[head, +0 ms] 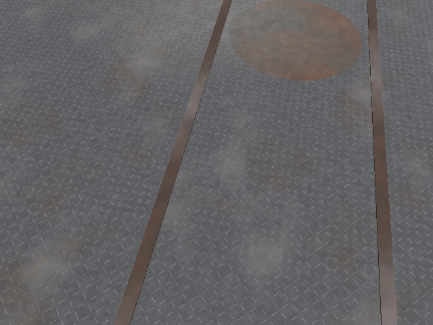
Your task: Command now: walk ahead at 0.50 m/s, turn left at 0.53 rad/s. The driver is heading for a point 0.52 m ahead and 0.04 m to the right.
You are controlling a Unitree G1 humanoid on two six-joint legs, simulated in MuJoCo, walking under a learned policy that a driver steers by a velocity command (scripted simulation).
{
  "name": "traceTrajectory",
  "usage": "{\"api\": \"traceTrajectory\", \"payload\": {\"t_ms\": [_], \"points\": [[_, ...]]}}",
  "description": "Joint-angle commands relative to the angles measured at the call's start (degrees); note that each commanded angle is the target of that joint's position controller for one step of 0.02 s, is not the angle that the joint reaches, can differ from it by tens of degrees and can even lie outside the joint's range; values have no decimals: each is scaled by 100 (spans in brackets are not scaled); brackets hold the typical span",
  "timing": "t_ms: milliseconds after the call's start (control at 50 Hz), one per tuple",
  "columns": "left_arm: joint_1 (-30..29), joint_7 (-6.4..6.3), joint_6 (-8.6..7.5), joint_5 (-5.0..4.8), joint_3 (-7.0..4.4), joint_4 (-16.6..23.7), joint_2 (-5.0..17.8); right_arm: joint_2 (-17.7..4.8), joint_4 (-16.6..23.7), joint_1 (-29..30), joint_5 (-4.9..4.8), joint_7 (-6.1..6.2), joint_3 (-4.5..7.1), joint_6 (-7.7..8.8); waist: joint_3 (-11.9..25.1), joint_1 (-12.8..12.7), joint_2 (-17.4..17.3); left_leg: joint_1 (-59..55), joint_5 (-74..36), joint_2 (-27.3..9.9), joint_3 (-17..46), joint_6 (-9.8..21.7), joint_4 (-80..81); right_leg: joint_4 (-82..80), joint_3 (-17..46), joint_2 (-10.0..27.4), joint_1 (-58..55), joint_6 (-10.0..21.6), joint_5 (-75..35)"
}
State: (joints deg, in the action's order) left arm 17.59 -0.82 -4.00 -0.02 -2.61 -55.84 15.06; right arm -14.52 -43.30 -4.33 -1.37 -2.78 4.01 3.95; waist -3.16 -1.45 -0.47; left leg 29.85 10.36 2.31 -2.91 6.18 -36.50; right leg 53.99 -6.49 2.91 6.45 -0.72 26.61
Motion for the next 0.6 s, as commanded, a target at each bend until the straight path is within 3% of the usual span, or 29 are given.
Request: {"api": "traceTrajectory", "payload": {"t_ms": [20,40,60,80,120,160,260,300,360,420,460,480,500,520,540,560,580,600], "points": [[-594,154,-556,-270,-100,971,785,-1067,-16,-1887,107,96,322,41,1804,825,-651,-4879,24,-1934,4027,1494,1867,2743,1261,-156,4009,295,50],[-711,115,-586,-222,-86,981,723,-911,75,-1401,81,84,277,85,1157,519,54,-3857,-456,-1672,3312,1306,1970,2155,1226,128,3843,321,-399],[-641,72,-525,-117,-150,892,786,-674,188,-974,100,102,205,101,935,288,151,-3118,-997,-1519,2764,1161,2050,1638,1175,344,3425,280,-631],[-462,74,-415,-86,-172,843,773,-561,285,-763,153,111,149,107,795,103,58,-2587,-1366,-1390,2479,1121,2187,1452,1173,472,3017,233,-728],[-317,74,-263,7,-176,835,611,-637,258,-796,127,142,155,126,666,-21,16,-2048,-1789,-1283,2097,1129,2387,956,1041,527,2746,62,-922],[-626,45,-194,68,-149,955,504,-780,154,-1033,110,211,184,156,488,52,-69,-1843,-2168,-1190,1726,1114,2542,365,930,518,2879,-103,-1438],[-1441,116,-217,-31,-65,1124,353,-825,-28,-1337,114,293,155,152,257,443,-289,-1994,-1645,-907,892,630,2702,-1552,692,346,2808,-23,-3428],[-1721,163,-225,-89,-42,1215,362,-882,-141,-1472,130,284,157,179,130,582,-333,-2197,-1266,-1053,864,579,2797,-1896,651,264,2787,64,-3725],[-2012,264,-241,-128,-38,1394,443,-902,-313,-1612,133,288,169,148,-51,658,-280,-3042,-1490,-1387,811,538,2640,-2161,726,191,3294,269,-3309],[-2010,412,-272,-138,-43,1531,496,-984,-368,-1568,126,350,203,48,9,532,-319,-3710,-2605,-1621,630,382,2176,-2282,676,20,3396,522,-2513],[-1400,429,-239,-110,-152,1434,709,-1122,-287,-1362,146,401,229,-22,519,175,-500,-3746,-4575,-1529,387,216,1334,-2239,324,-360,2382,709,-2081],[-630,403,-227,-59,-280,1231,908,-1062,-241,-1257,152,429,186,-87,922,-258,-350,-3524,-5297,-1238,154,46,241,-2517,182,-620,1336,853,-2358],[188,344,-217,35,-382,1124,1256,-954,-121,-1336,207,469,106,-72,1565,-555,72,-2335,-3984,-1018,49,-203,-1326,-2385,1194,133,-378,1191,-3606],[348,309,-183,11,-375,1106,1588,-320,-123,-2011,465,402,-90,46,2142,-32,1563,-545,1667,-55,2,-564,-3228,-2020,2955,1409,-2115,1819,-5807],[776,329,-155,-39,-359,1018,1406,-491,-221,-2419,167,305,-115,178,3048,-244,1665,772,2856,370,757,-730,-4521,-2875,4960,2151,-3204,2733,-4809],[486,292,-120,-41,-320,1117,1139,-983,-165,-1705,-48,276,-6,234,2374,-479,692,1112,2342,-78,1017,-706,-4651,-3051,4226,1823,-2600,2332,-4515],[-77,248,-98,-37,-247,1253,931,-1006,40,-1099,-61,292,-15,225,1612,-389,250,1152,1835,-364,854,-692,-4269,-3077,3337,1589,-1660,2023,-4877],[-339,253,-99,-11,-168,1299,767,-975,13,-823,83,340,-2,177,1059,-257,-228,752,1698,-569,745,-725,-3846,-3165,2688,1322,-599,1798,-5713]]}}
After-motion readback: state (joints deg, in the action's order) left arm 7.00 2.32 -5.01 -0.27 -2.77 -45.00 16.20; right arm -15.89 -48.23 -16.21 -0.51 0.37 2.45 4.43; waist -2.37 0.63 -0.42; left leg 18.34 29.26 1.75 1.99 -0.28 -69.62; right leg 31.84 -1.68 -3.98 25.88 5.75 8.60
